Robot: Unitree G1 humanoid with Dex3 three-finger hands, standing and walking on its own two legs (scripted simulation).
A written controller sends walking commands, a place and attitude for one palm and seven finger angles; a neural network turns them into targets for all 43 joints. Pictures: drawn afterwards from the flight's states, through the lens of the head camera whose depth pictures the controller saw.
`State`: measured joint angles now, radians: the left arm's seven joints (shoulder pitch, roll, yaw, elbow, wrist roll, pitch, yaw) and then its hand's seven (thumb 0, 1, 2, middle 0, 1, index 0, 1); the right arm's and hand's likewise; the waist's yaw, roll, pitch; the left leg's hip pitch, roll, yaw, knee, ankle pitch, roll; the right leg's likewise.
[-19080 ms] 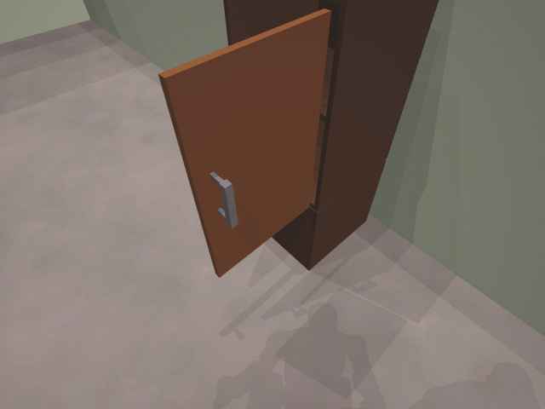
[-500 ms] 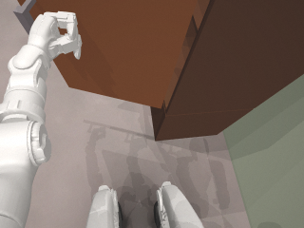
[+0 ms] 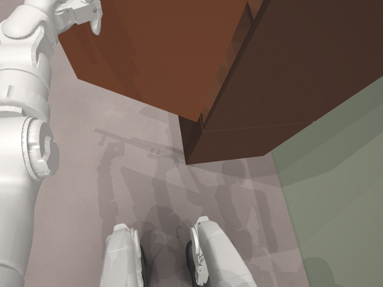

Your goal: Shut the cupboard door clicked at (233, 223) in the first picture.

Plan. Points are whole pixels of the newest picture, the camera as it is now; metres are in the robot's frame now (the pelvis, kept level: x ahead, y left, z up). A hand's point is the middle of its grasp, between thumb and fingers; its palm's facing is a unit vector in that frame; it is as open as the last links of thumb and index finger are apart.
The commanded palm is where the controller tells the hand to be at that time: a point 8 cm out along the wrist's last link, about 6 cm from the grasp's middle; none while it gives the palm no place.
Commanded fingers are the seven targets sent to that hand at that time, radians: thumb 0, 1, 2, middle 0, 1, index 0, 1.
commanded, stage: pull the fist back off the door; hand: left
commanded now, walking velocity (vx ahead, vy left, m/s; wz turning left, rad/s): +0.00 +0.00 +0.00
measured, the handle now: out of the picture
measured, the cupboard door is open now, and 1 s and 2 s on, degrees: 63 58 58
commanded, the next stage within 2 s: draw the hand back to the body in 0.84 s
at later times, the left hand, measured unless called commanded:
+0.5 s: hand (105, 9) +0.58 +0.09 +0.13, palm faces +0.08 -1.00 +0.00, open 3.1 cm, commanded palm +0.53 +0.12 +0.12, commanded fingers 0.00 0.90 0.90 -1.30 -1.50 -1.30 -1.50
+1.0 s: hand (116, 43) +0.51 +0.07 +0.12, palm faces +0.06 -1.00 -0.04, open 3.1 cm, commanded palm +0.47 +0.13 +0.13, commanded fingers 0.00 0.90 0.90 -1.30 -1.50 -1.30 -1.50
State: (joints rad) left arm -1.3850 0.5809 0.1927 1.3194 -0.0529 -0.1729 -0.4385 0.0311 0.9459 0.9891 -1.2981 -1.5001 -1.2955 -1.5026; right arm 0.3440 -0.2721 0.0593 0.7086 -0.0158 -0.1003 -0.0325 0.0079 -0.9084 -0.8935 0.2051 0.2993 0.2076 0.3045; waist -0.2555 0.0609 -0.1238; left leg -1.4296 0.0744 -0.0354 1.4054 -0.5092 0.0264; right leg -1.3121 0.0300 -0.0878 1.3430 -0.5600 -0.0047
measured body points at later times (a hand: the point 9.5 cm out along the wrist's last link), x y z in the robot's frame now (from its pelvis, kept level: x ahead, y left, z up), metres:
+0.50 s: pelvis +0.03 -0.01 +0.05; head +0.17 +0.00 +0.47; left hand +0.57 +0.14 +0.13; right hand -0.03 -0.25 -0.07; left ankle +0.06 +0.11 -0.59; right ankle +0.03 -0.13 -0.59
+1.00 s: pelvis +0.03 -0.03 +0.06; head +0.14 -0.03 +0.49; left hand +0.50 +0.13 +0.13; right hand +0.13 -0.29 -0.07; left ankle +0.06 +0.11 -0.59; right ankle +0.03 -0.13 -0.59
